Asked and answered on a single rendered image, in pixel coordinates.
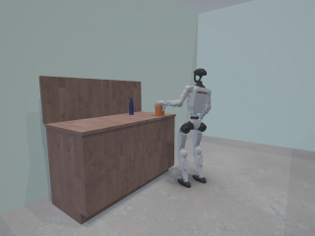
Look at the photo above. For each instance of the robot right upper arm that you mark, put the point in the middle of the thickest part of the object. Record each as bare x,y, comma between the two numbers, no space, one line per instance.
208,105

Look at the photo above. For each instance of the sponge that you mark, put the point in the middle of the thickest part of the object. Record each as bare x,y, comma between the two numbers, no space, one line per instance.
158,110

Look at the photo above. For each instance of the robot shin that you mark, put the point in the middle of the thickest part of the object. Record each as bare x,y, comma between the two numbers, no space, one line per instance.
183,164
199,164

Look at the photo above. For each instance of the robot left upper arm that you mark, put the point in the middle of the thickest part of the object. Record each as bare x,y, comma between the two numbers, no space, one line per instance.
186,91

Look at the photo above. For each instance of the robot right forearm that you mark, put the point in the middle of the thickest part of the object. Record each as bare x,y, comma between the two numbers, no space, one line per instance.
201,115

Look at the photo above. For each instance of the right robot shin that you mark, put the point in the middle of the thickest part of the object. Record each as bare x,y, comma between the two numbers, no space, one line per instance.
199,164

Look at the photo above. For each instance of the table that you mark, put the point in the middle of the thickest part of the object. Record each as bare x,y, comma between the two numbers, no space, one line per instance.
99,154

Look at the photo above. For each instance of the left robot hand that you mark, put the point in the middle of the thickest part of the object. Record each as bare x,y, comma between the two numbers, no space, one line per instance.
160,103

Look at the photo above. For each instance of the left robot shin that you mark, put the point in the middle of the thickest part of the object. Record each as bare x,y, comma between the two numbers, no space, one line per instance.
183,164

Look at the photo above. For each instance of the robot left forearm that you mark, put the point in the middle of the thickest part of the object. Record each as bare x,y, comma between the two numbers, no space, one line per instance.
171,103

